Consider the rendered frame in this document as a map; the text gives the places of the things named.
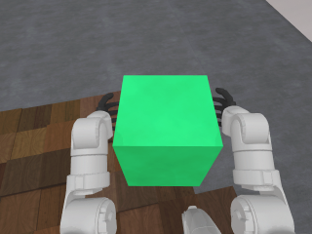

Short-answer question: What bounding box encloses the robot right hand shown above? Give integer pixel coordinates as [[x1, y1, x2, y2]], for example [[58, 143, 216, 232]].
[[212, 88, 236, 127]]

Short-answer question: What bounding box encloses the left robot forearm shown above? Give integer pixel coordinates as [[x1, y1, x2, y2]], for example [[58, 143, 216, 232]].
[[59, 110, 113, 234]]

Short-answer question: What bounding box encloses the right robot shin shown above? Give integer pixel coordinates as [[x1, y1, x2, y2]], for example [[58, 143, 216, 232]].
[[187, 206, 197, 210]]

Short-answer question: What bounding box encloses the carton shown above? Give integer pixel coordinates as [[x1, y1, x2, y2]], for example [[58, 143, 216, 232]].
[[112, 75, 223, 186]]

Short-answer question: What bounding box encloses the right robot forearm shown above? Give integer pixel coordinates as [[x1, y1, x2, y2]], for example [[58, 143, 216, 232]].
[[221, 105, 294, 230]]

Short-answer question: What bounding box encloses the robot left upper arm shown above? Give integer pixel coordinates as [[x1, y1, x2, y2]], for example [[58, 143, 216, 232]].
[[60, 197, 117, 234]]

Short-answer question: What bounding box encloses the robot left hand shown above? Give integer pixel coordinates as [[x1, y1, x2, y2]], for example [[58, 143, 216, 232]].
[[96, 93, 120, 131]]

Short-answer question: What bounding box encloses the right robot thigh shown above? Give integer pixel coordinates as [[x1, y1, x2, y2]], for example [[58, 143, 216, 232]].
[[181, 208, 221, 234]]

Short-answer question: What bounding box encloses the robot right upper arm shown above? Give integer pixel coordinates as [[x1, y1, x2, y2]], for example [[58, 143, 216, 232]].
[[230, 194, 303, 234]]

